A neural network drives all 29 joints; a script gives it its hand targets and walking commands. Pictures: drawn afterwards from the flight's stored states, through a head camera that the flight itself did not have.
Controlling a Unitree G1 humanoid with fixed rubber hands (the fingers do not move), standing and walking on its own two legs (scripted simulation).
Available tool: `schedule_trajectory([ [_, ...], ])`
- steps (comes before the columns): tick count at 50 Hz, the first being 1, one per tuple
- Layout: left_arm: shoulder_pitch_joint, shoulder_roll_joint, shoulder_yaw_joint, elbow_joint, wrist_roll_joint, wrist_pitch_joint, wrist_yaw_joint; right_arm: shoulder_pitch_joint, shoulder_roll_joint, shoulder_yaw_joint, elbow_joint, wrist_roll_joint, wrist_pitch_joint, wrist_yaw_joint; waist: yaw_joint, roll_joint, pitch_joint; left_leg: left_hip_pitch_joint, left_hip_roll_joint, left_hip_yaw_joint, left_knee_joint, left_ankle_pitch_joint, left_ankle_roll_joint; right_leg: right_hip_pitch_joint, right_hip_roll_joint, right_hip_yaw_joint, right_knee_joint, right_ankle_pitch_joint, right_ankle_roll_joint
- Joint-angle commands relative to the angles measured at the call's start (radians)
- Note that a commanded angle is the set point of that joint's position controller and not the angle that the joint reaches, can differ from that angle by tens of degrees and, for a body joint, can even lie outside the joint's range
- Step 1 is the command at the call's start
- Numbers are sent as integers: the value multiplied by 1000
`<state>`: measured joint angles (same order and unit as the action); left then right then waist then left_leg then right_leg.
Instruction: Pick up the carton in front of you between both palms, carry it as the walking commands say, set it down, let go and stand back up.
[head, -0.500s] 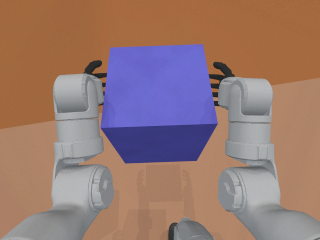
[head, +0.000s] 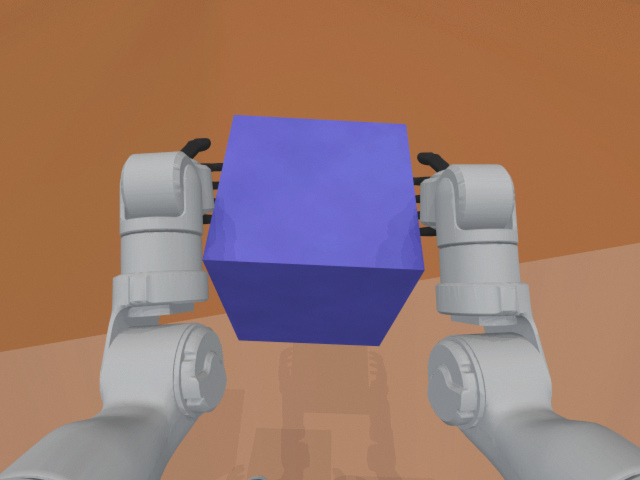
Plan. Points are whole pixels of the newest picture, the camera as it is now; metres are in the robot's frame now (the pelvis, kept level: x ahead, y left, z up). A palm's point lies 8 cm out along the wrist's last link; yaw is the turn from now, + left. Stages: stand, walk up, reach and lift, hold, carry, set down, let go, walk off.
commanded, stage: carry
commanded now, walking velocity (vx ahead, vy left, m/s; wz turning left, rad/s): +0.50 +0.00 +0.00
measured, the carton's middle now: (314, 242) +0.40 -0.02 +0.07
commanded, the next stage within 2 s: none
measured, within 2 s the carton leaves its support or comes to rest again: neither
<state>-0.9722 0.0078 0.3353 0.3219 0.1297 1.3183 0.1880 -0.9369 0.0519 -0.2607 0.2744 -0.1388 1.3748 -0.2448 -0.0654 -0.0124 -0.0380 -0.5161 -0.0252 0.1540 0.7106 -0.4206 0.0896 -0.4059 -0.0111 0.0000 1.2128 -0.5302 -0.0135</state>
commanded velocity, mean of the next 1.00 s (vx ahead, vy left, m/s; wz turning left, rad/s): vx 0.50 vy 0.00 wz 0.00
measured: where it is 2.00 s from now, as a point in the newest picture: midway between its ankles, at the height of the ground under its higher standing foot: (299, 197)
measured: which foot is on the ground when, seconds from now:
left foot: down 0.00-0.28, up 0.30-0.60, down 0.62-1.00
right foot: up 0.00-0.24, down 0.26-0.66, up 0.68-0.96, down 0.98-1.00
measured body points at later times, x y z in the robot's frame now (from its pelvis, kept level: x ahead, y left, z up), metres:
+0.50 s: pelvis +0.31 -0.04 +0.06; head +0.34 -0.04 +0.51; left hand +0.69 +0.15 +0.23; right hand +0.73 -0.13 +0.22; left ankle +0.34 +0.08 -0.58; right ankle +0.29 -0.11 -0.68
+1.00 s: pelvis +0.64 -0.02 +0.09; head +0.67 -0.02 +0.54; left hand +1.05 +0.10 +0.28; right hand +1.03 -0.19 +0.28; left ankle +0.53 +0.08 -0.63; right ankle +0.77 -0.11 -0.61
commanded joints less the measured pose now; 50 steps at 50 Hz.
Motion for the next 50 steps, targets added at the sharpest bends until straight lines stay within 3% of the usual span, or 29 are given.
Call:
schedule_trajectory([
  [1,-692,-1146,-411,-41,-436,25,-311,-922,1121,476,-197,576,-48,353,-29,6,-489,737,310,-576,-231,465,187,-480,-11,44,206,45,-26],
  [4,-703,-1099,-410,-112,-404,13,-274,-1004,1148,480,-243,627,-49,369,-3,82,-500,686,290,-475,-281,295,152,-432,-20,5,49,28,-33],
  [6,-709,-1076,-424,-136,-386,15,-254,-1002,1153,478,-229,632,-37,372,-10,115,-481,647,288,-402,-310,286,162,-405,-28,-20,-106,25,-30],
  [9,-711,-1044,-447,-148,-372,27,-238,-961,1126,461,-182,610,-20,368,-4,157,-458,520,261,-256,-338,310,120,-195,-9,-90,-406,147,-32],
  [11,-681,-1048,-459,-111,-376,37,-242,-918,1106,444,-127,583,-12,365,50,163,-474,412,245,-174,-266,423,82,63,67,-219,-529,197,-45],
  [12,-665,-1058,-462,-77,-381,38,-248,-884,1105,436,-89,570,-8,365,101,114,-516,342,217,-99,-130,578,49,276,108,-278,-602,258,-61],
  [13,-630,-1063,-460,-32,-390,35,-256,-863,1100,429,-58,551,-6,367,141,38,-603,239,173,-39,61,637,-5,540,65,-194,-617,239,-90],
  [14,-615,-1053,-457,-11,-389,29,-264,-864,1093,412,-39,536,-3,371,163,-166,-708,17,84,-38,347,326,-81,746,-231,344,-737,23,-213],
  [15,-621,-1076,-460,-1,-400,24,-271,-875,1081,405,-29,516,-2,375,188,-316,-655,-229,-53,-101,547,-144,-101,808,-328,708,-894,138,-321],
  [16,-660,-1098,-473,-31,-430,28,-282,-865,1086,395,-21,500,-7,371,167,-169,-577,-333,-4,-177,698,-141,-75,786,-342,660,-842,285,-321],
  [17,-698,-1139,-491,-73,-471,30,-294,-852,1066,369,-36,485,-10,366,175,-41,-538,-369,23,-185,770,-105,-65,728,-318,555,-771,495,-309],
  [18,-753,-1162,-503,-117,-508,31,-304,-845,1053,355,-41,476,-14,358,173,27,-507,-383,50,-193,744,-74,-57,672,-295,454,-741,585,-273],
  [20,-843,-1200,-518,-156,-562,34,-320,-845,1021,337,-67,450,-28,336,149,-9,-503,-353,67,-193,653,-33,-44,620,-262,357,-770,477,-213],
  [23,-888,-1220,-514,-149,-595,40,-332,-877,958,330,-127,413,-46,298,140,-50,-478,-348,62,-146,538,-76,-45,580,-264,300,-816,404,-221],
  [26,-834,-1215,-483,-64,-576,49,-338,-857,916,330,-116,369,-43,272,149,-95,-433,-248,68,-96,268,-41,-55,506,-248,172,-853,421,-203],
  [28,-780,-1212,-463,2,-547,49,-344,-827,916,336,-80,357,-38,272,142,-152,-413,-100,17,-5,99,-1,-49,446,-221,81,-845,501,-169],
  [29,-758,-1212,-453,32,-535,46,-347,-815,925,342,-58,358,-38,276,122,-166,-415,19,-24,52,37,7,-35,400,-214,37,-815,593,-151],
  [31,-722,-1218,-436,82,-520,40,-353,-780,960,344,3,372,-44,291,4,-116,-517,464,-94,122,-100,125,10,248,-170,-112,-549,923,-70],
  [32,-719,-1211,-428,97,-502,36,-356,-743,977,341,24,386,-50,300,-68,-41,-611,763,32,-85,-110,33,53,52,-142,-127,-318,711,-19],
  [33,-717,-1227,-420,104,-489,34,-361,-757,966,344,18,393,-64,306,-53,301,-667,897,325,-729,-278,-76,221,-228,19,-89,-40,243,39],
  [34,-744,-1210,-419,78,-482,28,-356,-784,1006,358,-16,424,-63,315,-53,281,-583,891,361,-893,-368,125,274,-395,78,1,156,-23,24],
  [36,-719,-1182,-398,25,-459,21,-335,-889,1075,421,-139,515,-60,335,-42,27,-493,797,337,-670,-229,502,239,-491,11,41,292,13,-10],
  [37,-705,-1168,-393,2,-444,18,-322,-937,1101,449,-185,555,-60,343,-30,-6,-484,756,312,-591,-216,508,192,-492,-9,46,245,32,-17],
  [39,-701,-1138,-400,-59,-423,11,-292,-999,1138,469,-227,605,-54,358,0,49,-501,712,279,-499,-248,347,136,-442,-26,37,117,48,-25],
  [42,-728,-1084,-420,-134,-390,2,-253,-993,1144,460,-204,617,-40,373,-9,114,-485,668,279,-414,-294,311,159,-425,-23,-22,-63,13,-20],
  [45,-745,-1043,-452,-170,-370,10,-229,-953,1129,448,-148,600,-23,375,-7,159,-456,540,246,-266,-333,345,114,-219,-11,-78,-401,154,-24],
  [47,-717,-1037,-467,-149,-370,23,-228,-911,1114,436,-101,582,-14,374,25,182,-458,465,241,-192,-297,436,76,-17,52,-192,-530,212,-34],
  [49,-678,-1054,-473,-83,-382,30,-240,-852,1108,424,-39,555,-8,373,113,104,-548,378,189,-57,-36,749,9,352,106,-275,-651,318,-61],
  [50,-639,-1057,-470,-42,-389,29,-249,-855,1097,411,-19,537,-6,374,155,38,-643,185,139,-34,173,637,-47,639,-8,-66,-650,218,-119],
])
